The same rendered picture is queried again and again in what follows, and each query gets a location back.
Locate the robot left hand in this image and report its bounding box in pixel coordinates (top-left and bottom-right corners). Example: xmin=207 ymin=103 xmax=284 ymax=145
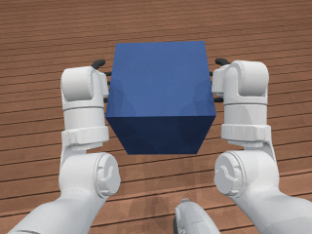
xmin=91 ymin=59 xmax=112 ymax=103

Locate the robot left forearm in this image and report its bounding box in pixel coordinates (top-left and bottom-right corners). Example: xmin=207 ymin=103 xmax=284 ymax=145
xmin=58 ymin=66 xmax=109 ymax=188

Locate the right robot thigh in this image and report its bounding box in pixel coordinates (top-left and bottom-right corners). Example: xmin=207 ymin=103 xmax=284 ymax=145
xmin=175 ymin=202 xmax=221 ymax=234

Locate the right robot shin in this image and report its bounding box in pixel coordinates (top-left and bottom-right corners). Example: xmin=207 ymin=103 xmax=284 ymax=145
xmin=177 ymin=198 xmax=190 ymax=234

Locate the left robot upper arm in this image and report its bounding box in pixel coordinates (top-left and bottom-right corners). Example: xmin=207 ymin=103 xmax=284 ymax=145
xmin=7 ymin=152 xmax=121 ymax=234

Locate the right robot upper arm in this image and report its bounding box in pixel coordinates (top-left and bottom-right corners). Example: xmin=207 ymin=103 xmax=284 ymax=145
xmin=214 ymin=150 xmax=312 ymax=234

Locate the carton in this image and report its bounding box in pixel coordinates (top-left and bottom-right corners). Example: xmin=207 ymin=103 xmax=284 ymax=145
xmin=105 ymin=41 xmax=216 ymax=155

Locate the robot right forearm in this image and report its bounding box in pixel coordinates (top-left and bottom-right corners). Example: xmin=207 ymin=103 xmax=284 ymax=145
xmin=212 ymin=60 xmax=279 ymax=171

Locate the robot right hand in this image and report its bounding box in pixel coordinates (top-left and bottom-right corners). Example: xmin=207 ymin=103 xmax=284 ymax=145
xmin=210 ymin=58 xmax=231 ymax=102

